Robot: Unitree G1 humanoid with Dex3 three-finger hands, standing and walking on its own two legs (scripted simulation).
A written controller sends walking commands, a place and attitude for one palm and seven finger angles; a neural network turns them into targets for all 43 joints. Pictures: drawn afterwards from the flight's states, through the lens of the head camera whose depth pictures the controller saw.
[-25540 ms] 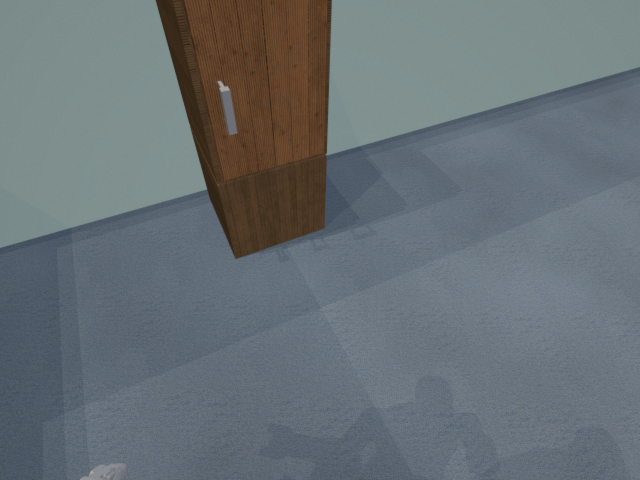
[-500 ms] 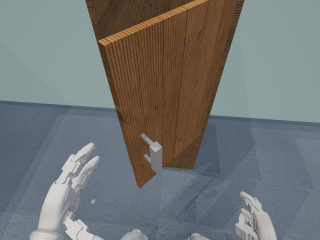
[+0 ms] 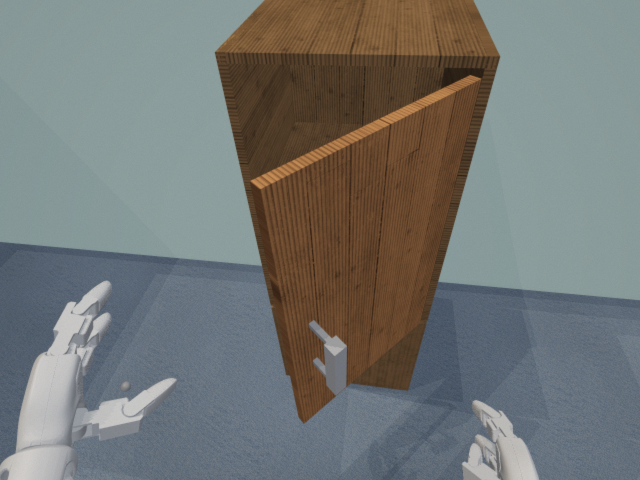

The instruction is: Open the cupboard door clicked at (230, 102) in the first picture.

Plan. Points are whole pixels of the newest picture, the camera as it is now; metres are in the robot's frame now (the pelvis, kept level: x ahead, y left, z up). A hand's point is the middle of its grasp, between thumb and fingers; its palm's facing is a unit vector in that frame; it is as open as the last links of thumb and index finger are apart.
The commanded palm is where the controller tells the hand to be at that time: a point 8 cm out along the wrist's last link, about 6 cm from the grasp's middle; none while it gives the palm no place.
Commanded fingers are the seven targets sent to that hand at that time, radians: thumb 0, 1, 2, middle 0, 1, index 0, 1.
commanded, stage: draw the hand back to the body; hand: left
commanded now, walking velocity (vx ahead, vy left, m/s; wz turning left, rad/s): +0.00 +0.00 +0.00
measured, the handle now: (326, 357) +0.32 +0.03 -0.07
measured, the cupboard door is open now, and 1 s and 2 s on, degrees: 49 49 49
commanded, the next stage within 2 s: step back with the hand held close in 0.64 s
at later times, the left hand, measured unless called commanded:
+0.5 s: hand (72, 348) +0.19 +0.25 +0.17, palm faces +0.43 -0.81 -0.40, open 7.6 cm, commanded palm +0.14 +0.29 +0.19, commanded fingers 0.00 0.90 0.90 -0.20 -0.30 -0.20 -0.30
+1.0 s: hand (70, 364) +0.18 +0.25 +0.16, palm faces +0.36 -0.80 -0.48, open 7.5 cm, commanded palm +0.12 +0.29 +0.19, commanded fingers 0.00 0.90 0.90 -0.20 -0.30 -0.20 -0.30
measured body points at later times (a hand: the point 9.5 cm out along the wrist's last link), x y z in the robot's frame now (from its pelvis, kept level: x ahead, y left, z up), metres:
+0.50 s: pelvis +0.00 -0.01 +0.02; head -0.02 -0.03 +0.47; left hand +0.16 +0.29 +0.19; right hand +0.19 -0.23 -0.07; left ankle -0.02 +0.10 -0.73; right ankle -0.02 -0.11 -0.73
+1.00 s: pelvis -0.02 -0.01 +0.02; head -0.01 -0.03 +0.47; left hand +0.15 +0.29 +0.19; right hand +0.15 -0.25 -0.07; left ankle -0.02 +0.10 -0.73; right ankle -0.02 -0.11 -0.73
